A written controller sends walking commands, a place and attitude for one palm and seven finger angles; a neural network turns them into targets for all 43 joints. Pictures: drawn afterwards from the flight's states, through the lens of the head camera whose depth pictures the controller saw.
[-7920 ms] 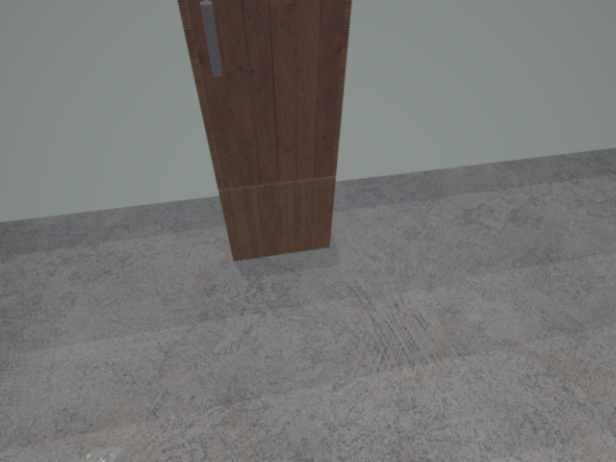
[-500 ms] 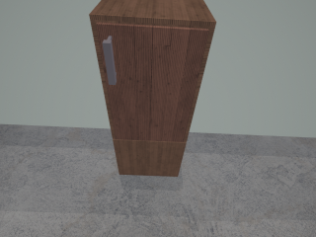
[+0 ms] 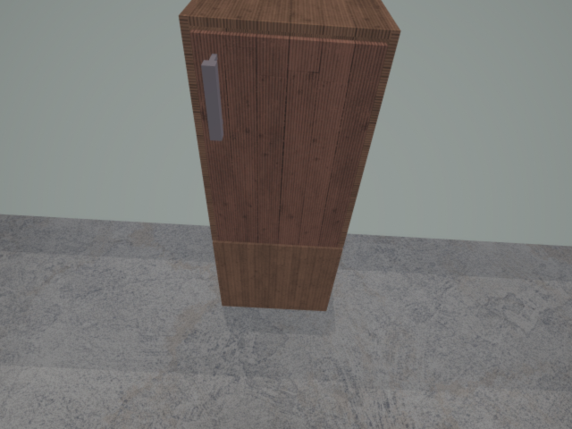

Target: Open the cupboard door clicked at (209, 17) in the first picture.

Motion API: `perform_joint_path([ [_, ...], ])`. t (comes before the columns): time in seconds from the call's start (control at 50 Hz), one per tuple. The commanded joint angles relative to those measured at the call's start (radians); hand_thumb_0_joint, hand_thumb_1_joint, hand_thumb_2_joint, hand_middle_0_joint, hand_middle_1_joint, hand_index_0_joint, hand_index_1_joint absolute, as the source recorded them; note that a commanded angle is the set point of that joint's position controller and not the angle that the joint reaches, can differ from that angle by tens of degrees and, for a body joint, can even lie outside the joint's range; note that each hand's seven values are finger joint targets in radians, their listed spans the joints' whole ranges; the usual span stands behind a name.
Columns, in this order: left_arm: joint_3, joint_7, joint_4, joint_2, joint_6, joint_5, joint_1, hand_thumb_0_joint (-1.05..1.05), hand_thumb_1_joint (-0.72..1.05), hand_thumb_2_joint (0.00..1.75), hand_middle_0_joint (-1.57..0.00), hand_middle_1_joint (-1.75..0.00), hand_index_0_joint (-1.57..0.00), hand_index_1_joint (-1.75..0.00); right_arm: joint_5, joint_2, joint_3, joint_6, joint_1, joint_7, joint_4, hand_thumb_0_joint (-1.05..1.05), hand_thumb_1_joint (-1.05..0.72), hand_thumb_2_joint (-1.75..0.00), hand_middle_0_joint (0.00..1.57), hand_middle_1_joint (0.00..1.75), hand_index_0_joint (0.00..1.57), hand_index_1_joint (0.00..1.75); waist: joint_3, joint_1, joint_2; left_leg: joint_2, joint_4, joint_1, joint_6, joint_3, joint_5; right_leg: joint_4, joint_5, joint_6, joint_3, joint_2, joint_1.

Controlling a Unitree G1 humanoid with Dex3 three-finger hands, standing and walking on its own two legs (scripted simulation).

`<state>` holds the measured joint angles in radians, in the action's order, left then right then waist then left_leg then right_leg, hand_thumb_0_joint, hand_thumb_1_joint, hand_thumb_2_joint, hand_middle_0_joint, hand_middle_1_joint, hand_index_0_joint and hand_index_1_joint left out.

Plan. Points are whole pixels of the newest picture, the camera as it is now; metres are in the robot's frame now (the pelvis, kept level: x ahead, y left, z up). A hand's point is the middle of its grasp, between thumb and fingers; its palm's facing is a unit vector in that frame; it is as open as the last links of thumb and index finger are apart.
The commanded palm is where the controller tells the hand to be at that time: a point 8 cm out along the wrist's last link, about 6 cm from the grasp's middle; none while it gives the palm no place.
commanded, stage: come to a stop and stand still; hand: left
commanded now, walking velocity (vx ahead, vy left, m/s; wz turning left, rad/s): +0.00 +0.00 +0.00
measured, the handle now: (215, 98) +0.68 +0.19 +0.14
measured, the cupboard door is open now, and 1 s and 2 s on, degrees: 0 0 0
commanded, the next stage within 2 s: look again from close up in 0.78 s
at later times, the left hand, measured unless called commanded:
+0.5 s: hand out of the picture -0.11 +0.19 -0.17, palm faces +0.04 -0.98 -0.20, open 7.4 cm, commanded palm none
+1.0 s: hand out of the picture -0.11 +0.17 -0.17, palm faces +0.07 -0.99 -0.11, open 7.3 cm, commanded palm none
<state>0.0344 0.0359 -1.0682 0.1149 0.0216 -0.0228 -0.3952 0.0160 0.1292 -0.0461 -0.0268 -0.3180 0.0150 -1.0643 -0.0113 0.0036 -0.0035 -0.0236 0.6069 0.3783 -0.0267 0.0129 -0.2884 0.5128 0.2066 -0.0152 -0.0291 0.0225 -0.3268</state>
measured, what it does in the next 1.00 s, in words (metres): steps on the spot: right foot, then left foot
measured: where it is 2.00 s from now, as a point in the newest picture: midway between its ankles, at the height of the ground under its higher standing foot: outside the picture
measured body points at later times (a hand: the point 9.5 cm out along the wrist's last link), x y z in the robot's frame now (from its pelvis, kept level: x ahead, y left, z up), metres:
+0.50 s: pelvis -0.07 +0.02 +0.01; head -0.09 +0.02 +0.46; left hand -0.11 +0.24 -0.15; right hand -0.10 -0.21 -0.15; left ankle -0.05 +0.14 -0.72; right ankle -0.07 -0.08 -0.73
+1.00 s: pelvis -0.06 +0.03 +0.01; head -0.07 +0.05 +0.46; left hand -0.11 +0.23 -0.16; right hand -0.09 -0.17 -0.15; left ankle -0.05 +0.14 -0.73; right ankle -0.07 -0.08 -0.73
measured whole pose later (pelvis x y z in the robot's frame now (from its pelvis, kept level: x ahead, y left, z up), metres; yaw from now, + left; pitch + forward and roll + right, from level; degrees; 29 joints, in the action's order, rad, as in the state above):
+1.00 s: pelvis -0.06 +0.03 +0.01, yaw -1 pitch -1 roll -1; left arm 0.02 0.03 -1.13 0.09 0.00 -0.01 -0.40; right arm 0.01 0.10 -0.01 0.01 -0.35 0.03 -1.14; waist 0.00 -0.01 -0.01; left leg 0.02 0.52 0.23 -0.01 0.04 -0.26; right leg 0.48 0.27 0.01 -0.06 0.00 -0.19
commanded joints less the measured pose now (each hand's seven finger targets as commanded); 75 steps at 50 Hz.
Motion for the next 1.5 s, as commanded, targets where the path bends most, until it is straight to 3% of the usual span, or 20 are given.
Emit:
perform_joint_path([
  [0.0,0.037,0.006,0.087,0.147,-0.005,-0.002,0.113,0.00,0.90,0.90,-0.20,-0.30,-0.20,-0.30,0.006,0.067,-0.021,0.010,-0.208,0.008,-0.012,0.00,-0.90,-0.90,0.20,0.30,0.20,0.30,-0.076,0.084,-0.029,0.053,-0.034,-0.219,0.001,-0.072,-0.152,-0.181,0.427,0.064,0.122,0.119,-0.330],
  [0.06,0.038,0.002,0.049,0.073,0.013,-0.008,-0.021,0.00,0.90,0.90,-0.20,-0.30,-0.20,-0.30,0.015,0.167,-0.028,0.029,-0.041,0.019,0.041,0.00,-0.90,-0.90,0.20,0.30,0.20,0.30,-0.116,-0.020,0.360,0.303,-0.586,0.274,-0.080,-0.494,-0.654,0.433,0.203,0.008,0.004,-0.048,0.020],
  [0.1,0.041,-0.004,0.010,0.065,0.023,-0.008,-0.151,0.00,0.90,0.90,-0.20,-0.30,-0.20,-0.30,0.013,0.163,-0.017,0.022,0.113,0.014,0.082,0.00,-0.90,-0.90,0.20,0.30,0.20,0.30,-0.082,-0.095,0.177,0.276,-0.588,0.348,-0.089,-0.373,-0.462,0.641,0.207,0.015,-0.008,-0.038,0.107],
  [0.18,0.018,0.000,0.008,0.048,0.026,0.001,-0.188,0.00,0.90,0.90,-0.20,-0.30,-0.20,-0.30,0.019,0.155,-0.017,0.005,0.017,0.018,0.038,0.00,-0.90,-0.90,0.20,0.30,0.20,0.30,-0.088,-0.038,0.172,0.195,-0.567,0.082,-0.041,-0.247,-0.341,0.229,0.325,0.032,-0.094,-0.053,0.127],
  [0.24,0.020,0.010,-0.030,0.066,0.029,0.006,-0.299,0.00,0.90,0.90,-0.20,-0.30,-0.20,-0.30,0.008,0.145,-0.026,-0.019,-0.056,0.016,-0.003,0.00,-0.90,-0.90,0.20,0.30,0.20,0.30,-0.132,-0.047,0.074,0.108,-0.509,0.035,0.069,-0.147,-0.246,-0.241,0.220,0.074,-0.064,-0.060,0.276],
  [0.26,0.021,0.020,-0.022,0.113,0.017,0.001,-0.277,0.00,0.90,0.90,-0.20,-0.30,-0.20,-0.30,-0.008,0.097,-0.019,-0.024,-0.077,0.015,-0.008,0.00,-0.90,-0.90,0.20,0.30,0.20,0.30,-0.122,-0.026,-0.052,0.031,-0.328,0.048,0.088,-0.055,-0.156,-0.351,0.260,0.113,0.108,0.074,0.268],
  [0.28,0.034,0.024,0.009,0.172,0.018,-0.007,-0.179,0.00,0.90,0.90,-0.20,-0.30,-0.20,-0.30,-0.006,0.050,-0.020,-0.032,-0.067,0.018,0.001,0.00,-0.90,-0.90,0.20,0.30,0.20,0.30,-0.159,0.006,-0.212,-0.044,0.018,-0.074,0.088,0.018,-0.075,-0.452,0.433,0.179,0.268,0.243,-0.019],
  [0.3,0.032,0.027,0.061,0.178,0.004,-0.002,0.001,0.00,0.90,0.90,-0.20,-0.30,-0.20,-0.30,0.003,0.089,-0.035,-0.035,-0.069,0.010,0.004,0.00,-0.90,-0.90,0.20,0.30,0.20,0.30,-0.176,0.053,-0.189,-0.002,0.261,-0.091,0.064,-0.048,-0.038,-0.493,0.486,0.217,0.329,0.319,-0.229],
  [0.36,0.014,0.023,0.105,0.148,-0.042,0.001,0.180,0.00,0.90,0.90,-0.20,-0.30,-0.20,-0.30,-0.007,0.093,-0.034,-0.019,-0.125,-0.011,-0.004,0.00,-0.90,-0.90,0.20,0.30,0.20,0.30,-0.169,0.109,-0.101,0.044,0.385,-0.063,0.036,-0.040,0.002,-0.399,0.269,0.164,0.162,0.204,-0.226],
  [0.44,0.009,0.011,0.031,0.136,-0.030,0.002,-0.013,0.00,0.90,0.90,-0.20,-0.30,-0.20,-0.30,-0.006,0.031,0.007,0.021,-0.081,0.011,0.001,0.00,-0.90,-0.90,0.20,0.30,0.20,0.30,-0.115,0.016,-0.068,0.060,-0.159,-0.145,0.021,0.015,0.012,-0.228,0.119,0.143,0.156,0.173,0.022],
  [0.48,-0.002,-0.001,0.006,0.087,-0.025,0.013,-0.065,0.00,0.90,0.90,-0.20,-0.30,-0.20,-0.30,-0.001,0.063,0.018,0.042,-0.090,0.023,-0.018,0.00,-0.90,-0.90,0.20,0.30,0.20,0.30,-0.107,-0.014,0.073,0.134,-0.296,-0.203,-0.010,-0.112,0.101,-0.137,0.133,0.060,0.090,0.064,-0.009],
  [0.52,0.000,-0.009,0.002,0.083,-0.026,0.010,-0.069,0.00,0.90,0.90,-0.20,-0.30,-0.20,-0.30,0.010,0.112,0.013,0.039,-0.086,0.030,-0.021,0.00,-0.90,-0.90,0.20,0.30,0.20,0.30,-0.079,-0.025,0.024,0.180,-0.342,-0.065,-0.038,-0.183,-0.158,-0.124,0.146,0.042,0.051,0.030,0.100],
  [0.56,-0.003,-0.009,-0.010,0.080,-0.016,0.003,-0.059,0.00,0.90,0.90,-0.20,-0.30,-0.20,-0.30,0.007,0.122,0.009,0.039,-0.080,0.024,-0.039,0.00,-0.90,-0.90,0.20,0.30,0.20,0.30,-0.097,-0.023,0.146,0.197,-0.449,-0.015,-0.047,-0.236,-0.332,-0.033,0.154,0.035,0.002,0.012,0.126],
  [0.68,0.005,-0.021,-0.011,0.052,-0.020,-0.004,-0.099,0.00,0.90,0.90,-0.20,-0.30,-0.20,-0.30,0.008,0.114,-0.004,0.034,-0.057,0.026,-0.032,0.00,-0.90,-0.90,0.20,0.30,0.20,0.30,-0.123,-0.036,0.083,0.184,-0.406,0.056,-0.063,-0.207,-0.368,-0.043,0.173,0.037,0.010,0.009,0.163],
  [0.74,0.015,-0.012,-0.018,0.097,-0.037,0.002,-0.134,0.00,0.90,0.90,-0.20,-0.30,-0.20,-0.30,0.004,0.046,0.011,0.032,-0.057,0.020,-0.020,0.00,-0.90,-0.90,0.20,0.30,0.20,0.30,-0.160,-0.042,-0.101,0.046,-0.140,0.103,-0.012,-0.039,-0.180,-0.249,0.369,0.095,0.234,0.134,0.157],
  [0.78,0.024,-0.001,-0.009,0.127,-0.042,0.010,-0.111,0.00,0.90,0.90,-0.20,-0.30,-0.20,-0.30,0.003,0.023,0.013,0.026,-0.071,0.017,-0.019,0.00,-0.90,-0.90,0.20,0.30,0.20,0.30,-0.145,-0.015,-0.179,0.050,0.055,0.060,0.004,0.014,-0.087,-0.384,0.510,0.159,0.372,0.260,0.082],
  [0.86,0.011,-0.001,0.008,0.087,-0.044,0.006,-0.006,0.00,0.90,0.90,-0.20,-0.30,-0.20,-0.30,0.000,-0.011,0.023,0.034,-0.145,0.014,-0.057,0.00,-0.90,-0.90,0.20,0.30,0.20,0.30,-0.134,0.042,-0.057,0.072,-0.094,-0.159,0.005,0.012,0.027,-0.271,0.281,0.125,0.170,0.162,-0.075],
  [0.96,-0.005,-0.003,-0.031,0.049,-0.041,0.006,-0.071,0.00,0.90,0.90,-0.20,-0.30,-0.20,-0.30,-0.005,0.051,0.027,0.057,-0.094,0.029,-0.057,0.00,-0.90,-0.90,0.20,0.30,0.20,0.30,-0.123,-0.015,0.119,0.152,-0.292,-0.085,-0.024,-0.112,0.064,-0.119,0.008,0.049,0.050,0.053,0.093],
  [1.12,-0.019,0.005,-0.056,0.043,-0.046,0.008,-0.071,0.00,0.90,0.90,-0.20,-0.30,-0.20,-0.30,-0.008,0.056,0.032,0.063,-0.070,0.038,-0.068,0.00,-0.90,-0.90,0.20,0.30,0.20,0.30,-0.050,-0.010,0.020,0.139,-0.256,-0.207,-0.018,-0.061,0.325,-0.133,-0.159,0.036,0.042,0.084,0.154],
  [1.48,-0.020,0.009,-0.047,0.077,-0.039,0.010,-0.020,0.00,0.90,0.90,-0.20,-0.30,-0.20,-0.30,-0.006,0.077,0.038,0.055,-0.051,0.032,-0.077,0.00,-0.90,-0.90,0.20,0.30,0.20,0.30,-0.071,-0.008,-0.005,0.132,-0.287,-0.220,-0.013,-0.059,0.292,-0.153,-0.140,0.031,0.050,0.094,0.167],
])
